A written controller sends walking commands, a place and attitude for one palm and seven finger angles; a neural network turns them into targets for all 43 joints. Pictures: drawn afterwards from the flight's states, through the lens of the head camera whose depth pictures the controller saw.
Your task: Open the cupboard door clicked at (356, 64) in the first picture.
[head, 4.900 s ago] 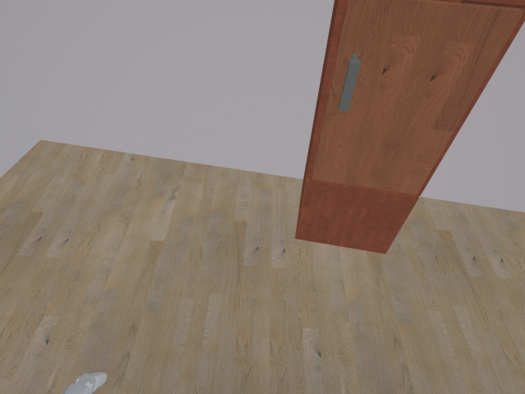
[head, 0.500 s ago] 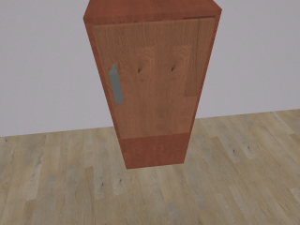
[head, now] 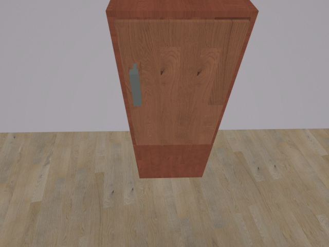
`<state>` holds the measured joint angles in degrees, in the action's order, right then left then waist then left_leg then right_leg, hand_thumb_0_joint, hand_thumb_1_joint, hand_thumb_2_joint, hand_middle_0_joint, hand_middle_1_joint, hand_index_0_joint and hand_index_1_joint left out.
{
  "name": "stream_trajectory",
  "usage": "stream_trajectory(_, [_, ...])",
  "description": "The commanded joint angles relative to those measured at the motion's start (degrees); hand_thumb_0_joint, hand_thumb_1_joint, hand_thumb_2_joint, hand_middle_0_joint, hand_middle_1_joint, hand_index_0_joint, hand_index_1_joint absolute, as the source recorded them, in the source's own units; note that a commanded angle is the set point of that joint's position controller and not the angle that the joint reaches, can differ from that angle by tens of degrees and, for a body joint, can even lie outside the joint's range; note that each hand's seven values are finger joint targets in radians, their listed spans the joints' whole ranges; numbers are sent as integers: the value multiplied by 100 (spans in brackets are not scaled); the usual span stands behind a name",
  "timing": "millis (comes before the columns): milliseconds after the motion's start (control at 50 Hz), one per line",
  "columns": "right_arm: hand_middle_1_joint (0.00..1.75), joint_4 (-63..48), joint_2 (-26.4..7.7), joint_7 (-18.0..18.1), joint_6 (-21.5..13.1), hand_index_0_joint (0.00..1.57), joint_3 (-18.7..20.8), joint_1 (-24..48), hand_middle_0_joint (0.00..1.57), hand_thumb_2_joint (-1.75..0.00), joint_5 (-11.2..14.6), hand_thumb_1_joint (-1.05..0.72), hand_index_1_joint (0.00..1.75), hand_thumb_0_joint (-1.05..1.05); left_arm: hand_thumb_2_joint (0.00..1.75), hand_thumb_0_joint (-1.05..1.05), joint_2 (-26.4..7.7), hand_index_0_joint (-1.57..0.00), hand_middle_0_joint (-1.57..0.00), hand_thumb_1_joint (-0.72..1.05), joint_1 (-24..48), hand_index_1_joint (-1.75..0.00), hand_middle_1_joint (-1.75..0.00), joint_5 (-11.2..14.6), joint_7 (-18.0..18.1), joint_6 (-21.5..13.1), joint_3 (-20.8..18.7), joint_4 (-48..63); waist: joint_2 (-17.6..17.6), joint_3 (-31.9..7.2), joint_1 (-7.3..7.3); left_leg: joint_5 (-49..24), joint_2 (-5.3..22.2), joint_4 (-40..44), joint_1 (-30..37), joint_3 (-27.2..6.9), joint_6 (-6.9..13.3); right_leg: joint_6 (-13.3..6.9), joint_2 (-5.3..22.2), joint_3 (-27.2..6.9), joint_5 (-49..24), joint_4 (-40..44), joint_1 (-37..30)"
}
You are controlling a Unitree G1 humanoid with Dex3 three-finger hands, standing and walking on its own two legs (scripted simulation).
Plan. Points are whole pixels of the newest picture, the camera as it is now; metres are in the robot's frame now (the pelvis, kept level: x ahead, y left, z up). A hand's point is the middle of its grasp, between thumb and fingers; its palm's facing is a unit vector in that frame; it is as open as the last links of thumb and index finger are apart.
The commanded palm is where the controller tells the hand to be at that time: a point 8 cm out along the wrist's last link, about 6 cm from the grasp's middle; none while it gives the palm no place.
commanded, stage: look again from close up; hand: left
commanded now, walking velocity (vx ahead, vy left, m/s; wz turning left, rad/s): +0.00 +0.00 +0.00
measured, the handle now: (136, 84) +0.59 +0.14 +0.05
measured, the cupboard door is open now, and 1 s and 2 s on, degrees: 0 0 0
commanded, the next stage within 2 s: shuffle to correct the standing spot in 0.44 s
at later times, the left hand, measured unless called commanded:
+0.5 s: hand out of the picture -0.06 +0.23 -0.18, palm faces +0.03 -0.98 -0.19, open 7.4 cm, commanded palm none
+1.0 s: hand out of the picture -0.05 +0.14 -0.19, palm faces +0.15 -0.98 -0.11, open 7.4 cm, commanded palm none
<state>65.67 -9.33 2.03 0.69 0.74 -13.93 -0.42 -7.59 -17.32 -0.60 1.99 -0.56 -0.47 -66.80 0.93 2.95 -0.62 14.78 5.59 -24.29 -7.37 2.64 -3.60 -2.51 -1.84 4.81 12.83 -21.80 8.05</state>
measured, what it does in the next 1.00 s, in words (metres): stands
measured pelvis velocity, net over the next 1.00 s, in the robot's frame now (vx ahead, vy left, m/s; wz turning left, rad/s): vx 0.00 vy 0.00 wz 0.09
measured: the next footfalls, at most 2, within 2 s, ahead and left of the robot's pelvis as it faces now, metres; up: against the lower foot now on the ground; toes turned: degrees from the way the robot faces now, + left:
right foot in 1.42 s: +0.16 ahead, -0.20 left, +0.00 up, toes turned +4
left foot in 1.72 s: +0.13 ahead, -0.03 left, +0.00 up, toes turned +9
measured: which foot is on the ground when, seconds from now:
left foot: down 0.00-1.00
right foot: down 0.00-1.00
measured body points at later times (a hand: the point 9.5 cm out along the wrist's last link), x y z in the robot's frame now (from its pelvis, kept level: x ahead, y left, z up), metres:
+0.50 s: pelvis -0.05 +0.05 -0.01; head -0.06 +0.05 +0.44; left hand -0.06 +0.28 -0.17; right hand -0.04 -0.17 -0.16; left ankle -0.02 +0.14 -0.74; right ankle -0.01 -0.08 -0.74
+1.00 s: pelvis +0.00 +0.00 -0.01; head +0.01 +0.02 +0.44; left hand -0.06 +0.19 -0.18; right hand +0.00 -0.23 -0.16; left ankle -0.02 +0.11 -0.73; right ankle -0.01 -0.08 -0.74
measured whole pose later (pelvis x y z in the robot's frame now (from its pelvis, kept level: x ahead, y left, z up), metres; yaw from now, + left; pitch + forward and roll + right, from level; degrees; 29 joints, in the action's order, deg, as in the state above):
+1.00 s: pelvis +0.00 +0.00 -0.01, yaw +5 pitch +1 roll -1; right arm 61.5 -7.5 1.7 0.3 1.3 -20.4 -1.5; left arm -6.3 -23.7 -2.1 0.7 -0.2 -1.7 -60.9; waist -1.1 -0.9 -0.2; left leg 24.5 3.0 -43.1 -20.3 2.8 2.6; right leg -3.5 -0.7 9.2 18.7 -31.2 13.6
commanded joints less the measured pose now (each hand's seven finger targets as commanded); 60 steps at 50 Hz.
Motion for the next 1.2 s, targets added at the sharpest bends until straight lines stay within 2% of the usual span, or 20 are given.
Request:
stream_trajectory(0, [30, -805, -182, -12, -193, 20, 53, -231, 20, -90, 32, -90, 30, 0, 90, 0, -1033, -20, -20, 90, -834, -30, -30, -86, 223, -319, -169, 313, -596, -729, 50, 754, -222, -1323, -1086, -91, 376, 126, 1776, -1151, -6702, -454, -1073])
stream_trajectory(20, [30, -795, -147, -10, -216, 20, 72, -281, 20, -90, 44, -90, 30, 0, 90, 0, -897, -20, -20, 90, -696, -30, -30, -104, 208, -251, -136, 374, -413, -952, 83, 641, -275, -987, -964, 3, 341, -249, 1580, -852, -5887, -560, -1059])
stream_trajectory(40, [30, -730, -121, -7, -207, 20, 59, -447, 20, -90, 49, -90, 30, 0, 90, 0, -858, -20, -20, 90, -528, -30, -30, -76, 176, -211, -98, 437, -580, -1090, 162, 216, -317, -554, -480, 7, 312, -270, 1427, -735, -4599, -550, -735])
stream_trajectory(100, [30, -677, -413, -4, -257, 20, 82, -654, 20, -90, -50, -90, 30, 0, 90, 0, -512, -20, -20, 90, -277, -30, -30, -27, 92, -76, -43, 550, -42, -339, 174, -708, 171, 52, -387, -486, 490, 43, 777, -553, -452, -387, 469])
stream_trajectory(160, [30, -830, -482, -27, -208, 20, 78, -368, 20, -90, -72, -90, 30, 0, 90, 0, -500, -20, -20, 90, -304, -30, -30, -76, 36, -14, -25, 592, 245, 545, 61, 715, 130, 589, -1253, -769, 582, 53, 653, -600, 633, -204, 798])
stream_trajectory(240, [30, -954, -632, -37, -219, 20, 114, -378, 20, -90, -86, -90, 30, 0, 90, 0, -474, -20, -20, 90, -562, -30, -30, -112, -15, 40, -38, 598, 339, 591, -39, 1784, 220, 1124, -1879, -1028, 683, 108, 526, -308, 356, -569, 444])
stream_trajectory(540, [30, -761, -483, -55, -206, 20, 60, -753, 20, -90, -77, -90, 30, 0, 90, 0, -464, -20, -20, 90, -654, -30, -30, -85, -45, -23, -41, 662, -150, 210, 42, 1485, 46, 846, -1454, -877, 679, 112, 682, -523, 753, -233, 610])
stream_trajectory(620, [30, -729, -612, -33, -147, 20, 143, -780, 20, -90, -128, -90, 30, 0, 90, 0, -383, -20, -20, 90, -768, -30, -30, -139, -83, 34, -84, 682, 20, 344, 61, 2283, 287, 1039, -1633, -1233, 847, 119, 507, -262, 1269, -546, 831])
stream_trajectory(700, [30, -724, -613, 11, -152, 20, 194, -821, 20, -90, -132, -90, 30, 0, 90, 0, -309, -20, -20, 90, -865, -30, -30, -162, -135, 44, -127, 725, 101, 432, 56, 2150, 372, 964, -1741, -1426, 976, 76, 466, -231, 988, -659, 825])
stream_trajectory(800, [30, -737, -464, 29, -204, 20, 197, -866, 20, -90, -130, -90, 30, 0, 90, 0, -374, -20, -20, 90, -1079, -30, -30, -146, -155, 2, -180, 744, 1, 281, 4, 1412, 167, 316, -1843, -1065, 928, -32, 709, -454, 941, -372, 551])
stream_trajectory(880, [30, -768, -43, 33, -204, 20, 99, -887, 20, -90, -134, -90, 30, 0, 90, 0, -589, -20, -20, 90, -1351, -30, -30, -124, -85, 6, -257, 658, -1275, 188, -39, 795, -505, -1563, -2210, 186, 680, -547, 1506, -1570, 1596, 624, 241])
stream_trajectory(920, [30, -830, -49, 12, -219, 20, 87, -634, 20, -90, -133, -90, 30, 0, 90, 0, -527, -20, -20, 90, -1337, -30, -30, -139, -71, -16, -260, 670, -983, 258, -68, 1181, -398, -2302, -2371, 214, 673, -870, 1706, -1684, 595, 757, 252])
stream_trajectory(960, [30, -789, 11, -10, -225, 20, 69, -558, 20, -90, -117, -90, 30, 0, 90, 0, -529, -20, -20, 90, -1190, -30, -30, -167, -60, -17, -242, 656, -618, 230, 9, 1221, -312, -1981, -2107, 341, 645, -963, 1610, -1218, -602, 413, 277])
stream_trajectory(1000, [30, -568, 106, -2, -275, 20, 26, -1030, 20, -90, -106, -90, 30, 0, 90, 0, -500, -20, -20, 90, -949, -30, -30, -124, -59, 30, -214, 667, -369, 1, 246, 248, -318, -604, -926, 472, 590, -663, 1234, -628, -844, -298, 675])
stream_trajectory(1020, [30, -389, -88, 46, -319, 20, 65, -1384, 20, -90, -109, -90, 30, 0, 90, 0, -346, -20, -20, 90, -930, -30, -30, -88, -92, 57, -185, 681, 54, -123, 330, -462, 27, -62, -232, 3, 656, -410, 897, -299, -727, -997, 1072])
stream_trajectory(1040, [30, -297, -627, 128, -365, 20, 197, -1799, 20, -90, -159, -90, 30, 0, 90, 0, -99, -20, -20, 90, -1064, -30, -30, -71, -137, 53, -143, 743, 1254, -393, 415, -1583, 1330, 400, 655, -1741, 1124, -7, 436, 149, 223, -2105, 2148])
stream_trajectory(1060, [30, -280, -909, 203, -305, 20, 284, -1958, 20, -90, -168, -90, 30, 0, 90, 0, -209, -20, -20, 90, -750, -30, -30, -112, -158, 53, -133, 901, 1268, -256, 523, -2419, 2220, 721, 930, -2615, 1764, 99, 309, 7, 1865, -3250, 2928])
stream_trajectory(1080, [30, -317, -979, 205, -286, 20, 308, -1898, 20, -90, -160, -90, 30, 0, 90, 0, -379, -20, -20, 90, -463, -30, -30, -173, -180, 96, -210, 1033, 792, -130, 519, -2176, 2266, 710, 604, -2375, 1906, 32, 486, -393, 1841, -3810, 2977])
stream_trajectory(1120, [30, -373, -668, 220, -348, 20, 225, -1441, 20, -90, -163, -90, 30, 0, 90, 0, -318, -20, -20, 90, -264, -30, -30, -194, -234, 125, -277, 1040, 716, 373, 328, -2556, 1935, 751, -111, -1756, 1709, 132, 629, -568, 1232, -4302, 3061])
stream_trajectory(1180, [30, -530, -719, 207, -417, 20, 239, -1062, 20, -90, -172, -90, 30, 0, 90, 0, -127, -20, -20, 90, -159, -30, -30, -152, -343, 179, -263, 1098, 544, 286, 168, -2770, 1488, 771, -377, -869, 1419, 279, 677, -390, 737, -3747, 2652])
